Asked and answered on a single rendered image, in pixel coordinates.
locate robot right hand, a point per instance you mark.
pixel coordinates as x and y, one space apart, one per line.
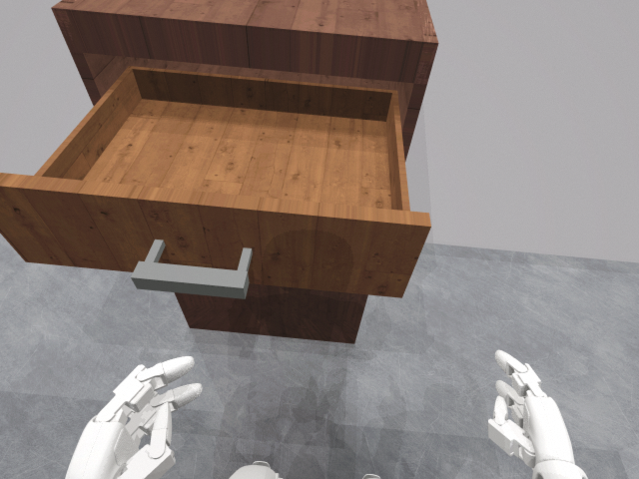
537 417

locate handle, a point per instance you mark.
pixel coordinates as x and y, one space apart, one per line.
152 275

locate robot left hand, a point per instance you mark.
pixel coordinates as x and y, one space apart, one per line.
107 446

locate cabinet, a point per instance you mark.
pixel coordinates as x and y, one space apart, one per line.
380 44

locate drawer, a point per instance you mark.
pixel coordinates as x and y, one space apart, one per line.
310 176

